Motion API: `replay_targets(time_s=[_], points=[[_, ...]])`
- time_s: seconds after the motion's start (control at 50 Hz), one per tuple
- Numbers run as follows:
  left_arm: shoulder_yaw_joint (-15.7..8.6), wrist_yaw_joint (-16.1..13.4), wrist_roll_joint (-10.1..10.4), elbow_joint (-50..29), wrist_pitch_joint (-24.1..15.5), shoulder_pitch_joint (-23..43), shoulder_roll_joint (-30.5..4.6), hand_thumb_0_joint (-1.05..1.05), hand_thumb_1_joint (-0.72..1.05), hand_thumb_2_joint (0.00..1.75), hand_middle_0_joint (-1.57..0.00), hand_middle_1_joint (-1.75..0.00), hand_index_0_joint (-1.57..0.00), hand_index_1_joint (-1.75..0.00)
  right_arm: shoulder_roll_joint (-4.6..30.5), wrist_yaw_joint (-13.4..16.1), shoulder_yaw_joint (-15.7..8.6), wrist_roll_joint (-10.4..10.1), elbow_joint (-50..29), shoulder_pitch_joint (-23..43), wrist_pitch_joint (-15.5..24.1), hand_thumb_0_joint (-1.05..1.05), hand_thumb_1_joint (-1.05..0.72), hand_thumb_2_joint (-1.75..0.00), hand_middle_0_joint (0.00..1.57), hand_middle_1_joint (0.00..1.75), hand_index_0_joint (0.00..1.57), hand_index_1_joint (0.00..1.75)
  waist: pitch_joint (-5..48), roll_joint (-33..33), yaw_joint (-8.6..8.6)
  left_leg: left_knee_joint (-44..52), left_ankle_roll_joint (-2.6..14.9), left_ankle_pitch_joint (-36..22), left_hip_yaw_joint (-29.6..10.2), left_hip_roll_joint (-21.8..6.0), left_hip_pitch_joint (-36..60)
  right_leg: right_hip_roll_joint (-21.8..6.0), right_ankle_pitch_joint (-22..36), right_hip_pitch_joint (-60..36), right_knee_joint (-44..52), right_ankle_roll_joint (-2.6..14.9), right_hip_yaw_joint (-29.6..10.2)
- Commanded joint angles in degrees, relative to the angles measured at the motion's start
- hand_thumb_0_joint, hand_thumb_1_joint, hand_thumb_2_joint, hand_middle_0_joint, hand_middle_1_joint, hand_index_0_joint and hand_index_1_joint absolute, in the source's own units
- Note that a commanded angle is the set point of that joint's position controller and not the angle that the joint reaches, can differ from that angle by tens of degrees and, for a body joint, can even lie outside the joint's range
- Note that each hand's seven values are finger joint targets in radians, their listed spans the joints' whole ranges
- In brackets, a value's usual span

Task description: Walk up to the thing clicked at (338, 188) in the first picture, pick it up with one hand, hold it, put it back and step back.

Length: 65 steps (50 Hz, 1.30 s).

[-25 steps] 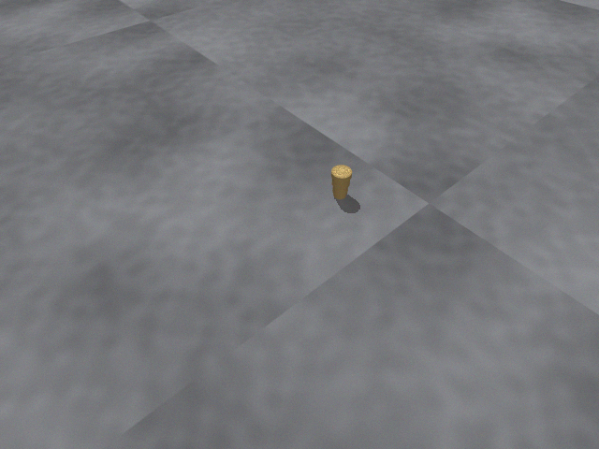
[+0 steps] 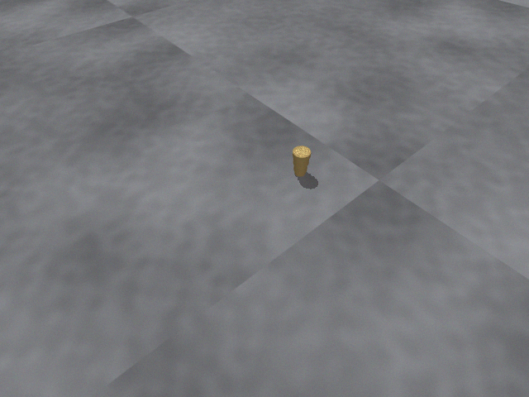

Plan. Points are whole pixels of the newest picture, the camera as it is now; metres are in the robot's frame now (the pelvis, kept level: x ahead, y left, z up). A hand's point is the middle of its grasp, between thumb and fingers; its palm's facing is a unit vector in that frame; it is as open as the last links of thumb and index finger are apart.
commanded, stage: stand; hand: left
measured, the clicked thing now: (300, 162) +1.34 -0.12 -0.71
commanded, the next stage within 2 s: walk up in 0.62 s
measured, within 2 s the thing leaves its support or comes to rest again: neither
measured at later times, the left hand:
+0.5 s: hand out of the picture +0.08 +0.25 -0.15, palm faces -0.02 -0.94 -0.34, open 7.4 cm
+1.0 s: hand (155, 394) +0.17 +0.21 -0.15, palm faces -0.12 -0.89 -0.44, open 7.4 cm
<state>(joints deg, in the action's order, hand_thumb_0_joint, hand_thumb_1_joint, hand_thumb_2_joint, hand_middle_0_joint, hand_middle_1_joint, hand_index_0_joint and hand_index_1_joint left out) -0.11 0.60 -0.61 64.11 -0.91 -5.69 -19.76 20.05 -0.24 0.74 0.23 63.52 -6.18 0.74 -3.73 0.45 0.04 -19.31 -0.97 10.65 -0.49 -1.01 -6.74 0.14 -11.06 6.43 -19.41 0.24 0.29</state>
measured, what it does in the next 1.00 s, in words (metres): steps to the right: right foot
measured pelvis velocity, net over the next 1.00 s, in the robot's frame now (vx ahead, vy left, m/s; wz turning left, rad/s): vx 0.07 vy -0.08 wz -0.14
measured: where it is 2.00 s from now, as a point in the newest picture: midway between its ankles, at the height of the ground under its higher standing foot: (318, 325)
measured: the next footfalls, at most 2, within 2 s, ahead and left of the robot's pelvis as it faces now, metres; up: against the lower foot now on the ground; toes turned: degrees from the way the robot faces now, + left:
right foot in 0.92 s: +0.16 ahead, -0.22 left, +0.00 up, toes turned -11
left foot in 1.34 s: +0.38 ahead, +0.02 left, +0.00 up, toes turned -6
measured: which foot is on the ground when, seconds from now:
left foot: down 0.00-0.92, up 0.94-1.00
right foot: down 0.00-0.68, up 0.70-0.90, down 0.92-1.00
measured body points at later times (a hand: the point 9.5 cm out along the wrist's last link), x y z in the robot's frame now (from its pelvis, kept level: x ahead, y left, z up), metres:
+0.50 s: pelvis +0.01 +0.00 +0.00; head +0.02 +0.00 +0.45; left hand +0.09 +0.30 -0.13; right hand +0.09 -0.30 -0.13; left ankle +0.00 +0.13 -0.75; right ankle +0.00 -0.12 -0.75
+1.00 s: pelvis +0.07 -0.08 -0.03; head +0.07 -0.10 +0.42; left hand +0.18 +0.26 -0.12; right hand +0.07 -0.43 -0.16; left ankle +0.02 +0.09 -0.71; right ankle +0.12 -0.21 -0.75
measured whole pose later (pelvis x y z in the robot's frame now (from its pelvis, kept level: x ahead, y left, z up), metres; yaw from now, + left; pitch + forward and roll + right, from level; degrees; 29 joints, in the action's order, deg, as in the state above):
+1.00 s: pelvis +0.07 -0.08 -0.03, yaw -8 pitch -4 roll +0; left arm -6.0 4.7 -2.0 53.8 -3.4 -15.4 -25.2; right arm 27.3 -2.5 -5.3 2.2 57.4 -14.7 0.5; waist -3.8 3.3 0.6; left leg -54.7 2.0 29.1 -0.5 -5.6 -13.2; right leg -1.5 -15.3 20.6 -39.7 0.8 2.6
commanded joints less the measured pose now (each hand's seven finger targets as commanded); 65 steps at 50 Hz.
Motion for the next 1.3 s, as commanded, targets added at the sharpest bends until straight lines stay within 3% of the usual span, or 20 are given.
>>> replay_targets(time_s=[0.0,0.58,0.6,0.62,0.64,0.66,0.68,0.7,0.74,0.82,0.86,0.88,0.9,0.92,0.94,0.98,1.06,1.2,1.26,1.28], points=[[-2.3,-1.0,0.3,-3.2,-1.1,2.3,-12.5,0.0,0.9,0.9,-0.2,-0.3,-0.2,-0.3,11.5,0.7,-2.5,0.2,-3.1,1.3,1.2,0.0,-0.9,-0.9,0.2,0.3,0.2,0.3,5.6,-0.6,-0.23,2.4,2.22,-8.5,-4.8,-6.2,1.2,-7.7,9.4,-1.4,3.1,1.31,-5.5],[-2.3,-1.2,0.2,-3.1,-1.0,1.8,-12.3,0.0,0.9,0.9,-0.2,-0.3,-0.2,-0.3,11.9,0.9,-2.7,0.2,-3.3,1.7,1.1,0.0,-0.9,-0.9,0.2,0.3,0.2,0.3,5.5,-0.5,0.07,2.6,2.16,-10.2,-4.7,-6.4,2.4,-7.7,10.9,-1.8,3.6,1.13,-4.9],[-6.2,0.8,-1.2,-7.8,-1.2,-1.7,-17.3,0.0,0.9,0.9,-0.2,-0.3,-0.2,-0.3,18.1,0.1,-6.9,1.7,-6.7,-2.7,2.5,0.0,-0.9,-0.9,0.2,0.3,0.2,0.3,10.8,-2.2,-1.42,-2.8,6.22,18.3,-4.0,-5.2,8.0,-4.3,-16.9,3.8,-1.3,3.19,-7.0],[-6.1,1.6,-1.7,-7.9,-0.8,0.5,-16.3,0.0,0.9,0.9,-0.2,-0.3,-0.2,-0.3,19.0,-0.3,-7.9,2.2,-5.1,-6.0,2.9,0.0,-0.9,-0.9,0.2,0.3,0.2,0.3,6.7,0.8,-3.55,-0.7,7.82,29.3,-7.4,-7.2,11.0,-4.0,-26.4,16.4,-5.3,3.6,-6.6],[-5.9,2.3,-1.7,-10.3,-0.6,5.8,-14.1,0.0,0.9,0.9,-0.2,-0.3,-0.2,-0.3,20.0,-0.3,-8.8,2.1,-4.9,-9.2,3.2,0.0,-0.9,-0.9,0.2,0.3,0.2,0.3,1.0,5.7,-6.49,5.4,10.63,35.3,-14.6,-12.4,14.1,-1.6,-23.4,29.2,-14.4,2.48,-2.9],[-5.9,2.6,-1.9,-12.2,-0.5,8.6,-13.3,0.0,0.9,0.9,-0.2,-0.3,-0.2,-0.3,21.9,-0.4,-9.9,2.3,-5.8,-10.6,3.5,0.0,-0.9,-0.9,0.2,0.3,0.2,0.3,-3.8,10.4,-7.95,12.2,15.04,36.4,-24.0,-22.0,12.0,-1.4,-18.5,36.8,-27.7,1.84,-2.2],[-5.9,2.7,-2.0,-13.1,-1.0,7.2,-13.9,0.0,0.9,0.9,-0.2,-0.3,-0.2,-0.3,22.7,-0.4,-10.3,2.2,-7.4,-8.6,4.2,0.0,-0.9,-0.9,0.2,0.3,0.2,0.3,-5.4,7.1,-6.09,12.9,17.27,31.6,-26.8,-26.5,9.9,-5.6,-16.6,38.1,-31.0,1.97,-6.9],[-6.1,3.0,-1.9,-12.8,-1.6,5.4,-15.1,0.0,0.9,0.9,-0.2,-0.3,-0.2,-0.3,20.2,-0.4,-9.5,2.1,-8.7,-7.5,4.6,0.0,-0.9,-0.9,0.2,0.3,0.2,0.3,-3.7,1.0,-4.45,11.9,16.35,26.9,-23.7,-23.7,8.4,-6.5,-13.8,35.6,-32.2,1.68,-7.9],[-6.5,4.5,-1.1,-12.7,-1.4,-0.8,-14.8,0.0,0.9,0.9,-0.2,-0.3,-0.2,-0.3,20.3,-0.7,-9.6,2.4,-11.5,-2.3,4.8,0.0,-0.9,-0.9,0.2,0.3,0.2,0.3,-1.2,6.3,-0.66,12.9,14.58,27.9,-16.0,-21.1,5.0,-8.0,-12.7,29.8,-29.7,0.65,-5.8],[-7.4,5.8,-1.2,-12.5,-1.2,-4.5,-14.4,0.0,0.9,0.9,-0.2,-0.3,-0.2,-0.3,19.9,-1.9,-9.8,2.9,-13.6,1.3,4.5,0.0,-0.9,-0.9,0.2,0.3,0.2,0.3,-0.7,11.0,1.13,8.3,10.13,21.9,-1.7,-14.1,-7.1,-5.5,-6.9,11.3,-19.1,-0.02,1.4],[-7.8,5.3,-1.3,-10.7,-1.7,-10.2,-14.7,0.0,0.9,0.9,-0.2,-0.3,-0.2,-0.3,18.9,-2.1,-9.5,2.8,-14.2,2.4,3.8,0.0,-0.9,-0.9,0.2,0.3,0.2,0.3,0.7,5.8,3.91,-0.6,8.83,24.1,3.2,-10.9,-12.8,-3.0,0.0,0.6,-13.2,-0.14,5.2],[-8.8,4.6,-1.5,-8.9,-2.0,-16.1,-16.4,0.0,0.9,0.9,-0.2,-0.3,-0.2,-0.3,17.0,-2.0,-8.8,3.0,-14.2,1.3,3.3,0.0,-0.9,-0.9,0.2,0.3,0.2,0.3,3.6,-1.6,6.32,-11.7,7.78,25.3,4.8,-8.8,-17.3,-1.2,-2.2,-7.8,-14.1,-0.2,5.2],[-10.2,3.4,-1.8,-7.6,-2.5,-23.7,-19.7,0.0,0.9,0.9,-0.2,-0.3,-0.2,-0.3,13.4,-2.1,-7.5,3.0,-14.4,-1.1,3.0,0.0,-0.9,-0.9,0.2,0.3,0.2,0.3,6.4,-14.0,9.83,-30.0,6.53,24.0,8.2,-4.5,-24.8,-2.1,-11.7,-16.8,-9.6,1.18,-0.1],[-11.2,2.3,-1.9,-9.3,-3.1,-26.9,-25.3,0.0,0.9,0.9,-0.2,-0.3,-0.2,-0.3,9.5,-2.4,-5.7,1.7,-16.9,-0.5,3.0,0.0,-0.9,-0.9,0.2,0.3,0.2,0.3,4.3,-26.5,11.16,-45.9,3.48,26.4,6.1,3.1,-35.8,-15.3,-34.1,-13.7,7.0,5.91,-29.4],[-10.3,2.5,-1.2,-12.3,-3.2,-19.8,-26.6,0.0,0.9,0.9,-0.2,-0.3,-0.2,-0.3,15.0,-2.1,-7.2,1.6,-16.8,0.2,2.5,0.0,-0.9,-0.9,0.2,0.3,0.2,0.3,1.2,-16.2,7.22,-48.7,2.48,21.3,-1.4,-0.4,-32.5,-22.9,-44.4,-2.2,14.8,12.3,-45.2],[-9.4,2.1,0.2,-15.4,-3.5,-10.0,-23.6,0.0,0.9,0.9,-0.2,-0.3,-0.2,-0.3,18.4,-2.4,-8.1,0.8,-13.4,-4.4,2.2,0.0,-0.9,-0.9,0.2,0.3,0.2,0.3,-2.0,-6.2,1.73,-48.5,2.55,12.2,-3.3,-5.6,-30.8,-20.0,-38.4,2.0,12.0,11.9,-35.3],[-8.0,1.9,0.1,-15.9,-4.3,-9.8,-19.9,0.0,0.9,0.9,-0.2,-0.3,-0.2,-0.3,16.7,-3.7,-8.0,1.1,-12.0,-9.5,2.0,0.0,-0.9,-0.9,0.2,0.3,0.2,0.3,-2.3,-8.5,0.05,-37.6,2.17,7.4,-1.7,-6.8,-23.3,-13.8,-24.3,8.8,10.3,10.92,-19.3],[-8.2,2.1,-0.2,-17.9,-5.1,-12.7,-20.7,0.0,0.9,0.9,-0.2,-0.3,-0.2,-0.3,15.3,-4.8,-8.4,1.8,-17.2,-1.9,2.8,0.0,-0.9,-0.9,0.2,0.3,0.2,0.3,-1.8,-4.9,2.69,-20.8,0.71,2.9,1.0,-5.7,-22.1,-13.5,-20.6,6.4,8.5,11.33,-15.1],[-7.7,2.0,-0.3,-18.8,-5.1,-10.3,-20.8,0.0,0.9,0.9,-0.2,-0.3,-0.2,-0.3,14.6,-4.5,-8.7,1.6,-17.2,-4.1,3.8,0.0,-0.9,-0.9,0.2,0.3,0.2,0.3,-0.4,-4.5,0.74,-15.6,1.36,1.5,3.2,-4.5,-12.3,-13.2,-14.3,9.8,4.2,10.63,-11.9],[-7.3,2.0,-0.3,-19.0,-4.9,-9.4,-20.3,0.0,0.9,0.9,-0.2,-0.3,-0.2,-0.3,14.6,-4.3,-9.0,1.7,-16.7,-7.0,4.1,0.0,-0.9,-0.9,0.2,0.3,0.2,0.3,0.1,-3.3,-1.4,-12.6,1.53,0.9,4.6,-3.1,-6.5,-12.0,-11.4,12.4,-0.4,9.96,-9.7]])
